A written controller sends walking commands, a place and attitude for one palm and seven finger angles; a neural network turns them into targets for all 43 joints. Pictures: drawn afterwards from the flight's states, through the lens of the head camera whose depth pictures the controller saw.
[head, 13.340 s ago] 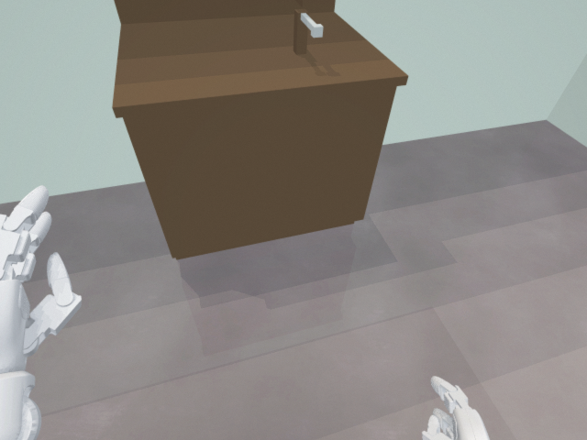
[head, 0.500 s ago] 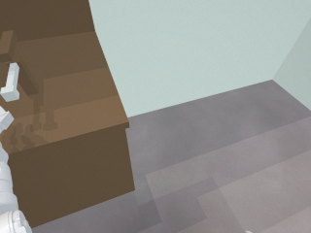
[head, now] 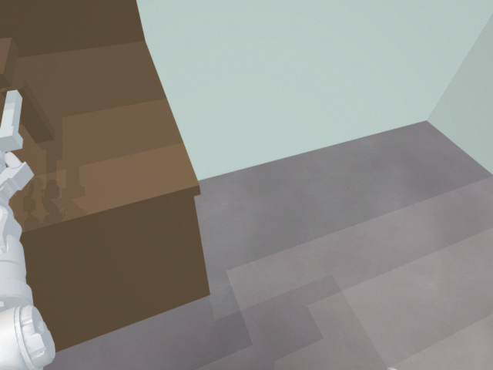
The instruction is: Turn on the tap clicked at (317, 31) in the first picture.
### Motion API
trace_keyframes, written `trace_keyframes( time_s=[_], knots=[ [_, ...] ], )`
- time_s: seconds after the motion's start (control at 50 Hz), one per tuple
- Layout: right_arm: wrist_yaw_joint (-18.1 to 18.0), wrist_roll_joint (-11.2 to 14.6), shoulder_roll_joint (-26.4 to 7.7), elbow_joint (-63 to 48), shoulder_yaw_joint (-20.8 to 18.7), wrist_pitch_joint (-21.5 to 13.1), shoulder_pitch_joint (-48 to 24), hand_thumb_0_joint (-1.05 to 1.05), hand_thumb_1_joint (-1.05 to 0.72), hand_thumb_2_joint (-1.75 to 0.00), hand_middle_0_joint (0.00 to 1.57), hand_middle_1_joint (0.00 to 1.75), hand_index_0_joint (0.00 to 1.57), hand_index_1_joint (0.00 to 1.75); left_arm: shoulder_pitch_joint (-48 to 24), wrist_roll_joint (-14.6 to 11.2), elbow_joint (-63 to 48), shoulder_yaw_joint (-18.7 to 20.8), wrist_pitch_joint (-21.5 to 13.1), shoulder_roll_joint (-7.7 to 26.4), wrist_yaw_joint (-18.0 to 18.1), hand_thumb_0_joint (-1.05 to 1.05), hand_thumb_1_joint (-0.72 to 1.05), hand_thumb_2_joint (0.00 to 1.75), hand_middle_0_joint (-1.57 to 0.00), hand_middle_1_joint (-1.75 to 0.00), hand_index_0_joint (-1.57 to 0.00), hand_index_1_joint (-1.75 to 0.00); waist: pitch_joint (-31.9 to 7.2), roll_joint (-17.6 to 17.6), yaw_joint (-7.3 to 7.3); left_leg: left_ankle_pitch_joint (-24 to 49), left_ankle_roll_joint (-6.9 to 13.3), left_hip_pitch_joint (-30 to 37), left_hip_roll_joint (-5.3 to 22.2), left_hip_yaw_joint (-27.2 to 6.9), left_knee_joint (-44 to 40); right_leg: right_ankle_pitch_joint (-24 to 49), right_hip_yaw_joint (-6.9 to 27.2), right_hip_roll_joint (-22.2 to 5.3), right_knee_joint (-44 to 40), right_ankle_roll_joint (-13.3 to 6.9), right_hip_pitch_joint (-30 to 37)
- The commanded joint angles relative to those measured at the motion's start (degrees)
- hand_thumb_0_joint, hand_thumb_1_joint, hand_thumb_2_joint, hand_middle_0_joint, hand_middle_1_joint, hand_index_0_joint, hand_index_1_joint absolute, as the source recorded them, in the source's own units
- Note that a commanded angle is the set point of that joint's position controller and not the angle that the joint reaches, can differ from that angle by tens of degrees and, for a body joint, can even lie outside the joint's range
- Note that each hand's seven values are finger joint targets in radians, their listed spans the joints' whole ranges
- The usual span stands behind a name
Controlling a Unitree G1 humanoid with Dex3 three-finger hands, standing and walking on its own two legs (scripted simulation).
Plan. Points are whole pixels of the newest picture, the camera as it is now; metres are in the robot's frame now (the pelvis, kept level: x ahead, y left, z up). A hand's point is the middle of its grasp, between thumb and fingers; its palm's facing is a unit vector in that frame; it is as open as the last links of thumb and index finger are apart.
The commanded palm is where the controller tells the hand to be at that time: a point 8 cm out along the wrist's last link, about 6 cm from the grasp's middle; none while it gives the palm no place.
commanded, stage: push the lever round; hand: left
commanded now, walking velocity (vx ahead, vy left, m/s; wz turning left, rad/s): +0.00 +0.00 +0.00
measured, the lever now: (7, 139) +0.43 +0.40 +0.14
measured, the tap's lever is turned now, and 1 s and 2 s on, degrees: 0 11 34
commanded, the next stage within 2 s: none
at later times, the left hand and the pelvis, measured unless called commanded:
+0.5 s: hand (41, 166) +0.39 +0.33 +0.12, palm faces +0.59 -0.81 -0.03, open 7.9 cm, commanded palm +0.34 +0.36 +0.13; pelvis +0.01 +0.01 +0.00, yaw +0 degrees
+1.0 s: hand (66, 161) +0.40 +0.30 +0.13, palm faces +0.69 -0.72 -0.05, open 8.0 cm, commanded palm +0.35 +0.32 +0.13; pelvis +0.01 +0.00 +0.00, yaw +1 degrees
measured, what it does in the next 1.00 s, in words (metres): stands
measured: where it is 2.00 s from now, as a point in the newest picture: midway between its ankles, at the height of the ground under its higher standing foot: outside the picture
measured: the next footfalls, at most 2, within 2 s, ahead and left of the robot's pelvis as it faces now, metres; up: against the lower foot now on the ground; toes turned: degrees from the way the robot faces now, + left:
none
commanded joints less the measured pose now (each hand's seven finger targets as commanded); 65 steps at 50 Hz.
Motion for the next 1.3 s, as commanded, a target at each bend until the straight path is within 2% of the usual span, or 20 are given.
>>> trace_keyframes(
  time_s=[0.0,0.1,0.22,0.26,0.36,0.38,0.4,0.46,0.52,0.66,0.68,0.8,0.84,0.92,0.94,1.02,1.04,1.06,1.14,1.28],
  knots=[
    [-0.04,-0.44,-9.13,-7.40,-3.59,-2.00,-0.11,0.00,-0.90,-0.90,0.20,0.30,0.20,0.30,-16.50,0.62,-16.39,3.88,-4.01,21.27,2.46,0.00,0.90,0.90,-0.15,-0.15,-0.15,-0.15,-14.41,6.60,1.93,9.31,0.70,14.46,1.20,-2.93,-4.49,14.21,3.28,-2.88,-4.90,2.76,1.08],
    [0.24,-0.77,-9.12,-6.78,-4.13,-1.85,-0.08,0.00,-0.90,-0.90,0.20,0.30,0.20,0.30,-15.54,0.33,-19.71,1.91,-5.64,16.89,3.98,0.00,0.90,0.90,-0.15,-0.15,-0.15,-0.15,-13.00,4.82,0.52,10.08,0.61,16.26,1.74,-3.30,-4.36,13.92,2.86,-2.25,-4.81,2.70,-0.86],
    [-0.40,-0.14,-8.98,-6.61,-4.21,-2.01,-0.62,0.00,-0.90,-0.90,0.20,0.30,0.20,0.30,-16.29,-0.47,-22.32,-1.42,-2.73,13.60,2.73,0.00,0.90,0.90,-0.15,-0.15,-0.15,-0.15,-13.46,7.34,0.40,9.89,0.33,18.62,1.84,-3.60,-5.43,13.00,2.68,-2.50,-5.72,2.41,-1.15],
    [-0.66,-0.18,-8.93,-6.21,-4.24,-2.13,-0.70,0.00,-0.90,-0.90,0.20,0.30,0.20,0.30,-16.80,-0.34,-22.21,-1.68,-2.02,13.10,3.34,0.00,0.90,0.90,-0.15,-0.15,-0.15,-0.15,-13.14,5.96,0.13,9.24,0.30,18.79,2.01,-4.08,-5.87,12.08,2.46,-2.47,-6.07,2.43,-1.54],
    [-0.39,-0.84,-8.36,-5.95,-4.13,-2.94,-1.88,0.00,-0.90,-0.90,0.20,0.30,0.20,0.30,-18.23,0.17,-27.17,-3.77,-2.66,8.94,7.66,0.00,0.90,0.90,-0.15,-0.15,-0.15,-0.15,-14.71,7.46,0.18,10.82,-0.38,22.36,2.36,-5.36,-6.16,11.81,1.78,-2.35,-5.68,2.09,-2.36],
    [-0.26,-1.00,-8.50,-5.78,-4.36,-2.96,-1.61,0.00,-0.90,-0.90,0.20,0.30,0.20,0.30,-15.88,0.45,-26.60,-1.93,-2.56,9.93,8.68,0.00,0.90,0.90,-0.15,-0.15,-0.15,-0.15,-15.49,6.34,1.18,11.84,-0.61,22.26,2.44,-5.64,-6.13,12.23,1.58,-2.34,-5.31,1.95,-1.56],
    [-0.09,-1.00,-8.34,-6.01,-4.15,-2.93,-2.16,0.00,-0.90,-0.90,0.20,0.30,0.20,0.30,-15.36,0.66,-26.86,-4.04,-2.15,7.49,9.16,0.00,0.90,0.90,-0.15,-0.15,-0.15,-0.15,-14.51,6.63,0.65,12.25,-0.61,22.06,2.38,-5.46,-6.03,12.56,1.51,-2.46,-5.26,1.99,-1.79],
    [-0.07,-1.06,-8.35,-5.89,-4.19,-2.57,-2.72,0.00,-0.90,-0.90,0.20,0.30,0.20,0.30,-15.11,1.28,-26.23,-3.21,-0.65,8.11,11.05,0.00,0.90,0.90,-0.15,-0.15,-0.15,-0.15,-13.46,4.34,0.97,11.05,-0.47,20.21,2.32,-5.10,-6.41,12.43,1.65,-2.74,-5.64,2.09,-0.70],
    [-0.05,-1.07,-7.90,-6.30,-4.08,-2.56,-3.87,0.00,-0.90,-0.90,0.20,0.30,0.20,0.30,-17.42,1.83,-29.25,-6.44,0.29,4.32,12.60,0.00,0.90,0.90,-0.15,-0.15,-0.15,-0.15,-13.68,5.56,0.57,11.82,-0.52,21.54,2.25,-4.83,-6.53,13.26,1.72,-2.93,-5.90,2.01,-0.43],
    [-0.17,-1.75,-7.58,-5.31,-4.01,-2.07,-4.58,0.00,-0.90,-0.90,0.20,0.30,0.20,0.30,-19.07,3.03,-30.06,-7.32,1.19,2.12,16.61,0.00,0.90,0.90,-0.15,-0.15,-0.15,-0.15,-13.84,3.65,0.12,12.62,-0.87,21.60,2.21,-5.04,-6.63,13.99,1.58,-3.20,-6.16,1.98,0.45],
    [-0.14,-1.78,-7.43,-5.43,-4.10,-1.99,-4.76,0.00,-0.90,-0.90,0.20,0.30,0.20,0.30,-16.94,2.95,-29.14,-6.07,1.45,2.55,17.07,0.00,0.90,0.90,-0.15,-0.15,-0.15,-0.15,-13.94,2.83,1.06,12.78,-0.64,20.73,1.93,-4.47,-6.39,14.81,1.85,-3.22,-6.23,2.00,1.55],
    [0.03,-2.11,-6.95,-4.99,-4.08,-1.63,-5.57,0.00,-0.90,-0.90,0.20,0.30,0.20,0.30,-20.33,4.11,-30.41,-10.07,1.52,-1.82,19.42,0.00,0.90,0.90,-0.15,-0.15,-0.15,-0.15,-14.50,5.05,-0.01,13.17,-0.77,21.91,1.73,-4.30,-6.02,15.25,1.89,-3.43,-6.22,2.01,0.90],
    [0.05,-2.27,-7.24,-4.55,-4.04,-1.36,-5.12,0.00,-0.90,-0.90,0.20,0.30,0.20,0.30,-19.79,4.42,-29.33,-8.01,1.77,0.35,20.48,0.00,0.90,0.90,-0.15,-0.15,-0.15,-0.15,-14.55,4.04,0.44,12.98,-0.68,20.68,1.65,-4.18,-5.98,15.58,2.06,-3.44,-6.33,2.02,1.85],
    [0.30,-2.43,-6.79,-4.33,-4.20,-1.21,-5.63,0.00,-0.90,-0.90,0.20,0.30,0.20,0.30,-21.75,4.88,-29.48,-10.97,1.76,-3.65,22.41,0.00,0.90,0.90,-0.15,-0.15,-0.15,-0.15,-14.29,3.74,-0.34,12.88,-0.66,20.71,1.58,-4.08,-5.72,15.91,1.92,-3.55,-6.15,2.14,1.33],
    [0.21,-2.58,-7.12,-4.03,-4.31,-1.08,-5.42,0.00,-0.90,-0.90,0.20,0.30,0.20,0.30,-22.18,5.00,-28.99,-9.14,1.70,-1.73,23.07,0.00,0.90,0.90,-0.15,-0.15,-0.15,-0.15,-14.23,2.42,-0.29,11.51,-0.50,20.00,1.56,-4.22,-5.82,15.00,1.97,-3.53,-6.46,2.23,1.48],
    [0.50,-2.80,-6.70,-3.87,-4.55,-0.86,-5.91,0.00,-0.90,-0.90,0.20,0.30,0.20,0.30,-22.58,5.77,-28.74,-10.36,1.66,-3.94,25.16,0.00,0.90,0.90,-0.15,-0.15,-0.15,-0.15,-15.36,2.97,-0.23,12.57,-0.28,19.75,1.21,-3.20,-5.21,17.12,2.34,-3.86,-6.23,2.41,2.26],
    [0.55,-2.83,-6.98,-3.63,-4.52,-0.64,-5.44,0.00,-0.90,-0.90,0.20,0.30,0.20,0.30,-22.67,6.22,-27.92,-8.73,1.82,-1.87,25.87,0.00,0.90,0.90,-0.15,-0.15,-0.15,-0.15,-15.07,2.49,0.11,11.56,-0.42,18.82,1.26,-3.69,-5.53,15.93,2.25,-3.78,-6.22,2.28,2.47],
    [0.63,-2.93,-6.78,-3.55,-4.38,-0.54,-5.77,0.00,-0.90,-0.90,0.20,0.30,0.20,0.30,-23.06,6.43,-26.29,-10.37,2.33,-3.95,26.23,0.00,0.90,0.90,-0.15,-0.15,-0.15,-0.15,-13.78,2.25,-0.52,10.96,-0.22,18.04,1.13,-3.38,-5.51,15.79,2.24,-3.88,-6.33,2.42,1.93],
    [0.60,-3.19,-7.03,-3.17,-4.62,0.18,-5.38,0.00,-0.90,-0.90,0.20,0.30,0.20,0.30,-25.51,7.46,-25.10,-7.46,2.72,-0.57,28.38,0.00,0.90,0.90,-0.15,-0.15,-0.15,-0.15,-13.96,1.87,-0.45,9.74,0.00,16.24,0.98,-3.04,-5.21,15.63,2.70,-4.20,-6.50,2.64,2.61],
    [1.06,-3.65,-6.62,-2.66,-4.83,0.46,-4.83,0.00,-0.90,-0.90,0.20,0.30,0.20,0.30,-29.57,8.78,-21.96,-9.35,2.65,-3.45,31.03,0.00,0.90,0.90,-0.15,-0.15,-0.15,-0.15,-14.71,1.70,-1.61,8.77,0.32,15.32,0.73,-2.59,-4.37,16.05,2.94,-4.49,-6.38,3.12,1.73]
  ],
)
